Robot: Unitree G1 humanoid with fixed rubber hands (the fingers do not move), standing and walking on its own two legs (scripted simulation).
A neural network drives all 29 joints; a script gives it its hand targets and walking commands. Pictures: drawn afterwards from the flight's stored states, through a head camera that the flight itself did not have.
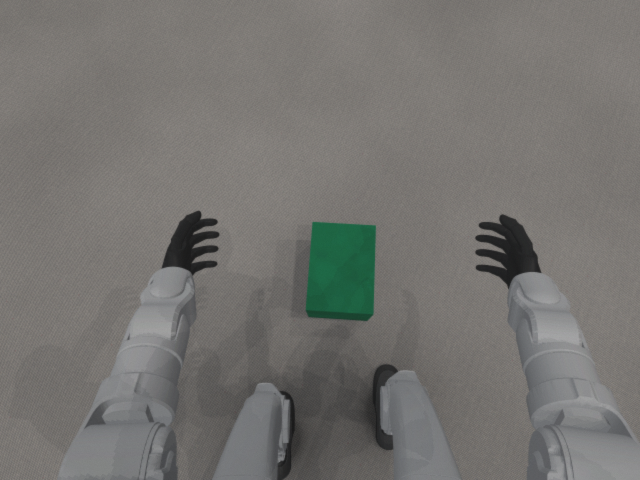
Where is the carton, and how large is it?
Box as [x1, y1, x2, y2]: [306, 222, 375, 320]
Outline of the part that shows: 312,222 306,299 306,311 308,315 315,317 367,320 373,313 375,225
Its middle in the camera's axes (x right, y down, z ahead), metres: +0.05 +0.08 +1.04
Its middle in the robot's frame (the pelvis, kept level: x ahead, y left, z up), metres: +0.48 -0.03 -0.62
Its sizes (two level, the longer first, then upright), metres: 0.229 0.165 0.158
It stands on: the floor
